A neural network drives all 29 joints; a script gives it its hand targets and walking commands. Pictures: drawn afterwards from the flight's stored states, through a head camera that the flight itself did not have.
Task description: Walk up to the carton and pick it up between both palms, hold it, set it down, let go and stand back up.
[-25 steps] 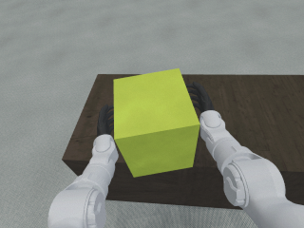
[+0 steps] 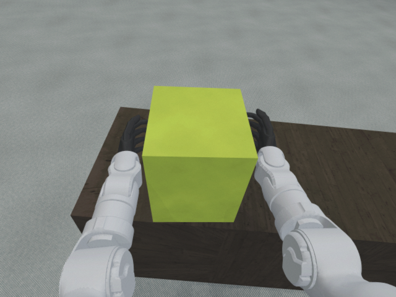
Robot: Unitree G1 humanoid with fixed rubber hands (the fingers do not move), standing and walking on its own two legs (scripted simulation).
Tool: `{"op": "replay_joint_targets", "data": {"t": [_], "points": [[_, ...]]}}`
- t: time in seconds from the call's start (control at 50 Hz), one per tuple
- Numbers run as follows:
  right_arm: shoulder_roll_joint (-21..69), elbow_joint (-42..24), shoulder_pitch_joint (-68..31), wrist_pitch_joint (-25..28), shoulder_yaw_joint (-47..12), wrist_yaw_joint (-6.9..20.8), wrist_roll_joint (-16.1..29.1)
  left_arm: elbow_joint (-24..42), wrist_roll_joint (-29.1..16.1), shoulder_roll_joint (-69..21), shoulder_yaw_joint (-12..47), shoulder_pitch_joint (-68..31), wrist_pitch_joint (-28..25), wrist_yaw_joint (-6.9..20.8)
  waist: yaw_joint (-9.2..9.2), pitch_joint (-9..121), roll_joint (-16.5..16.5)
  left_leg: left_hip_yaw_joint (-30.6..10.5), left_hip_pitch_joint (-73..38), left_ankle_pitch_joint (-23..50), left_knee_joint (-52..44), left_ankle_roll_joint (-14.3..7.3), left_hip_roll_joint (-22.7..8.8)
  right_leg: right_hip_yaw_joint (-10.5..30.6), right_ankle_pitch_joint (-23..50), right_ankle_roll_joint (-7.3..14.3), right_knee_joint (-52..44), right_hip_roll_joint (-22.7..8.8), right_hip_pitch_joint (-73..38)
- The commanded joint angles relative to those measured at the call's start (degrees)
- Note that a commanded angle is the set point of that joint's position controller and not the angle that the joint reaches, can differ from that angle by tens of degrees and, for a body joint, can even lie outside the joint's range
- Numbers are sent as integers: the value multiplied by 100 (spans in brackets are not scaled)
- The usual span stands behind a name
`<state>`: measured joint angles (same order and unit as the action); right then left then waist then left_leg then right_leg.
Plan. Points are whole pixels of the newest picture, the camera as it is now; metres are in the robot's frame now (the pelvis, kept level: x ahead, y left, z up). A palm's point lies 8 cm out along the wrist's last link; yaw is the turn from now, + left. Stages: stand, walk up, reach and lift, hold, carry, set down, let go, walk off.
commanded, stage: reach and lift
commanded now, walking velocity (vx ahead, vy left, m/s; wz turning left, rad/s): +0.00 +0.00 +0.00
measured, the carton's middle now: (195, 157) +0.43 +0.03 +0.04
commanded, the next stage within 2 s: hold in 1.42 s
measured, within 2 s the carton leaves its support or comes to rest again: neither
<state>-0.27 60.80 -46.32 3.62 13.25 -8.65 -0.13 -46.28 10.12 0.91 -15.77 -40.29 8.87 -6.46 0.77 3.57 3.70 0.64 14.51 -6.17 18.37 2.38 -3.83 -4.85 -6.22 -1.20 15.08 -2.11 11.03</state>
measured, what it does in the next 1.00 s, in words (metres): stands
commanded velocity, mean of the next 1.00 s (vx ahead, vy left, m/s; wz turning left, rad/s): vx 0.00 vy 0.00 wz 0.00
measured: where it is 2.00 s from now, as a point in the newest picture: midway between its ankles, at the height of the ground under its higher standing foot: outside the picture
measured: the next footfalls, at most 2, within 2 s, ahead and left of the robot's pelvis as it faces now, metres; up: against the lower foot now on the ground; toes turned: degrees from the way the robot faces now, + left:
none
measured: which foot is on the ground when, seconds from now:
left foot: down 0.00-1.00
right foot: down 0.00-1.00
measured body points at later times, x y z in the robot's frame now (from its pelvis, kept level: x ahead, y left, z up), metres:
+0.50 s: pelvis +0.02 -0.01 +0.00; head +0.00 +0.01 +0.45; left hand +0.40 +0.14 +0.13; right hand +0.40 -0.15 +0.14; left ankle +0.03 +0.14 -0.75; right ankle +0.01 -0.14 -0.75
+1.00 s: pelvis -0.01 +0.01 +0.00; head -0.01 +0.04 +0.45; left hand +0.40 +0.16 +0.14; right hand +0.39 -0.13 +0.15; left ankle +0.03 +0.14 -0.75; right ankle +0.01 -0.14 -0.75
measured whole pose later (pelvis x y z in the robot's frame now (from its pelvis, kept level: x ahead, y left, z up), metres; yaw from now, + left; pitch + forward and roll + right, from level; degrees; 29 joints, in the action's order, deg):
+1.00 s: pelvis -0.01 +0.01 +0.00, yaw +0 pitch -6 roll +0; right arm 3.0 37.3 -38.7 -5.1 8.6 -10.7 3.1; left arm -18.3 21.0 -1.8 -17.7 -37.2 29.6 2.1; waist -3.7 -5.0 4.8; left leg 1.1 4.3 -6.2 16.8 1.4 -2.4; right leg -4.5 -7.0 -2.3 15.2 -3.5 1.7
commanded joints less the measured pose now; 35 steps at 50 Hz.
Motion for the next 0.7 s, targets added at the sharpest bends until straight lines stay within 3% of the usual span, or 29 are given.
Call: {"op": "replay_joint_targets", "data": {"t": [0.0, 0.02, 0.04, 0.06, 0.08, 0.1, 0.14, 0.16, 0.18, 0.22, 0.26, 0.28, 0.3, 0.34, 0.36, 0.38, 0.4, 0.42, 0.44, 0.46, 0.48, 0.5, 0.52, 0.54, 0.56, 0.58, 0.6, 0.62, 0.68], "points": [[3208, -1533, -3664, -16, -1983, 790, 278, 1706, -412, -4302, 2458, -4248, -124, 540, -447, 3148, -1016, 62, -2181, 1915, 249, 214, 522, -209, 878, 116, -103, 545, -437], [3033, -1597, -3596, -105, -1976, 827, 440, 1912, -348, -4253, 2483, -4142, -26, 509, -385, 2769, -1036, -47, -2220, 1832, 206, 212, 452, -182, 620, 131, -139, 594, -262], [2841, -1080, -3260, -280, -1781, 840, 309, 1900, -149, -4029, 2240, -4198, 115, 495, -411, 2182, -1121, 24, -2063, 1349, 91, 247, 452, -217, 138, 126, -230, 560, -59], [2801, -1440, -3258, -195, -1929, 862, 484, 2049, -126, -4268, 2352, -3770, 274, 492, -333, 2519, -1338, 16, -2426, 1698, 183, 301, 428, -231, 310, 151, -99, 556, -176], [2663, -1405, -3038, -323, -1901, 867, 460, 2100, -86, -4031, 2346, -3860, 351, 543, -490, 2300, -1063, -30, -2456, 1568, 134, 287, 425, -253, 247, 137, -222, 578, -59], [2822, -1634, -3012, -321, -2074, 879, 629, 2471, -136, -4085, 2423, -3731, 404, 574, -351, 2601, -1198, -30, -2567, 2056, 226, 300, 430, -203, 626, 147, -167, 582, -288], [2654, -2420, -3151, -268, -2362, 815, 816, 2535, -245, -4298, 2700, -3250, 592, 603, -470, 2931, -1228, -126, -2828, 2794, 329, 393, 436, -231, 1099, 124, -122, 653, -389], [2718, -2555, -3092, -367, -2580, 739, 958, 2364, -159, -3961, 2480, -3047, 699, 687, -379, 2779, -797, -101, -2503, 2744, 317, 295, 478, -158, 1340, 40, -140, 697, -607], [2698, -3309, -3169, -329, -2860, 700, 1048, 2904, -306, -4152, 2684, -2843, 688, 715, -408, 3155, -795, -151, -2735, 3249, 449, 324, 487, -168, 1817, 52, -2, 723, -947], [2618, -3135, -3119, -515, -2865, 650, 1119, 2738, -110, -3900, 2466, -2783, 790, 767, -275, 2494, -693, -139, -2439, 2730, 334, 295, 482, -111, 1376, 21, -47, 695, -901], [2731, -2961, -2531, -642, -2944, 639, 1100, 2929, 31, -3754, 2398, -2585, 951, 866, -303, 2068, -595, -85, -2401, 2508, 246, 236, 507, -106, 1338, 38, -117, 670, -949], [2543, -3097, -2708, -704, -2903, 580, 1059, 2448, 213, -3601, 2166, -2163, 1125, 967, -238, 1540, -403, 22, -2134, 2188, 165, 172, 544, -59, 1225, -13, -118, 613, -1140], [2683, -3575, -2756, -630, -3131, 521, 1184, 2766, 92, -3697, 2279, -2008, 1192, 1065, -210, 2118, -324, 38, -2253, 2408, 190, 144, 539, -67, 1564, -24, -30, 648, -1496], [2792, -4095, -2907, -673, -3406, 421, 1352, 3271, 39, -3808, 2538, -2100, 1293, 1114, -288, 2121, -375, 11, -2205, 2710, 289, 243, 628, -47, 2089, -59, 56, 692, -1673], [2737, -3827, -2629, -784, -3328, 349, 1272, 3228, 68, -3527, 2408, -2219, 1318, 1169, -393, 1658, -121, 52, -1988, 2332, 187, 182, 683, 0, 2028, -127, 18, 622, -1745], [2872, -4499, -2758, -709, -3597, 310, 1367, 3964, -122, -3703, 2798, -2444, 1259, 1194, -386, 2304, -305, -20, -2158, 2618, 300, 206, 674, -33, 2327, -137, 100, 656, -1917], [2807, -4054, -2926, -836, -3375, 302, 1305, 3602, -24, -3522, 2657, -2786, 1280, 1208, -489, 1748, -362, 8, -1847, 1892, 191, 162, 706, 48, 1874, -158, 18, 510, -1573], [3076, -4318, -3135, -785, -3432, 303, 1258, 3838, -110, -3664, 2791, -2971, 1248, 1245, -525, 1828, -373, 24, -1833, 1736, 154, 128, 733, 27, 1762, -216, 84, 514, -1609], [3030, -4321, -2973, -828, -3353, 300, 1250, 3565, -83, -3581, 2878, -2765, 1319, 1255, -655, 1775, -559, 26, -1753, 1547, 170, 101, 702, 31, 1673, -205, 50, 454, -1600], [3239, -4294, -2708, -882, -3539, 237, 1250, 4085, -56, -3475, 2777, -2896, 1328, 1332, -604, 1928, -302, 39, -1739, 1489, 118, 74, 780, 86, 2081, -263, 111, 438, -1867], [3042, -4029, -2434, -1010, -3282, 193, 1099, 3370, 159, -3242, 2493, -2523, 1491, 1439, -717, 1241, -249, 93, -1488, 953, -25, 15, 799, 41, 1913, -362, 14, 396, -1818], [3190, -4143, -2395, -995, -3410, 160, 1123, 4057, 133, -3235, 2526, -2792, 1494, 1540, -731, 1641, -288, 120, -1672, 1035, -12, 26, 841, 51, 2212, -372, 93, 400, -2068], [3181, -4497, -2649, -955, -3444, 142, 1141, 3600, 119, -3350, 2518, -2411, 1556, 1594, -646, 1795, -274, 87, -1578, 1074, -18, 23, 857, 42, 2400, -394, 129, 426, -2140], [3335, -4310, -2497, -1017, -3521, 110, 1185, 3981, 195, -3173, 2435, -2645, 1534, 1648, -600, 1684, -99, 137, -1491, 932, -38, -38, 875, 129, 2401, -420, 112, 351, -2324], [3149, -4234, -2514, -1051, -3345, 91, 1032, 3576, 286, -3069, 2213, -2496, 1625, 1704, -611, 1519, -98, 167, -1382, 633, -160, -71, 859, 82, 2250, -425, 82, 336, -2145], [3227, -4531, -2488, -956, -3540, 67, 1071, 3842, 184, -3307, 2433, -2367, 1622, 1722, -608, 1785, -120, 179, -1557, 997, -86, -14, 879, 50, 2505, -414, 161, 366, -2235], [3124, -3958, -2634, -1056, -3150, 78, 866, 3119, 409, -3029, 2009, -2566, 1711, 1824, -696, 1116, -129, 279, -1405, 218, -255, -81, 892, 39, 1706, -447, -30, 250, -1870], [3075, -4177, -2728, -943, -3089, 146, 836, 3152, 519, -3237, 2024, -2202, 1767, 1850, -652, 1055, -199, 279, -1478, 358, -295, -91, 829, -29, 1427, -393, -71, 340, -1867], [3038, -3770, -2641, -899, -2862, 237, 613, 2989, 716, -3071, 1595, -2173, 1889, 2021, -544, 660, -82, 401, -1497, -237, -510, -190, 764, -112, 410, -340, -216, 352, -1544]]}}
